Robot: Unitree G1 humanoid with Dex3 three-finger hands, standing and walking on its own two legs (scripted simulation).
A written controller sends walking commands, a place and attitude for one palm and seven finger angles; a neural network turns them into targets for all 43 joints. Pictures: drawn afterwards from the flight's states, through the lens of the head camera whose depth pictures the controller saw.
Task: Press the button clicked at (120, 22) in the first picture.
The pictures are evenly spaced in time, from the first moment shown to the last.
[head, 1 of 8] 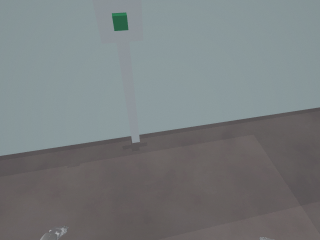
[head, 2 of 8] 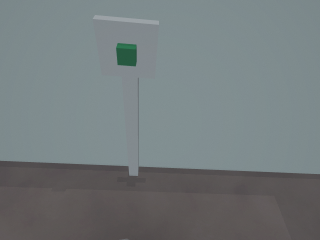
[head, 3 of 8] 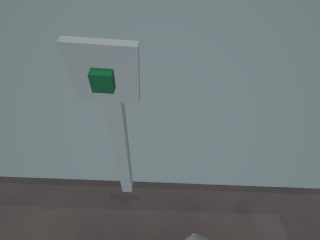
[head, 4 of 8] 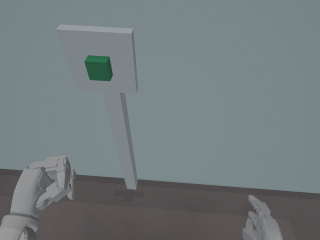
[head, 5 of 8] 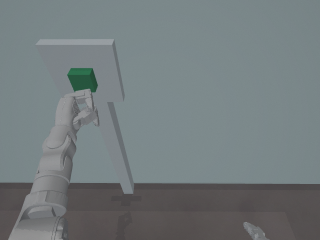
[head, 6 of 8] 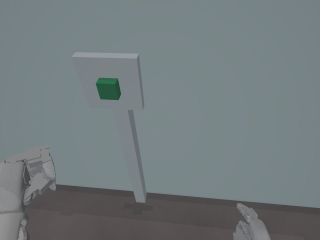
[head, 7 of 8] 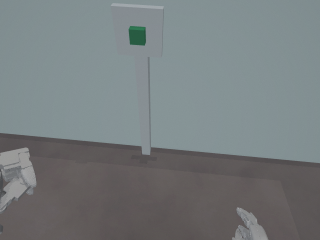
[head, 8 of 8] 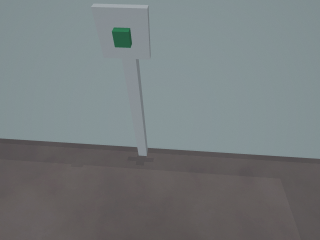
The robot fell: no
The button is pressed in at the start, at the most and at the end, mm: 0 13 0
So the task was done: yes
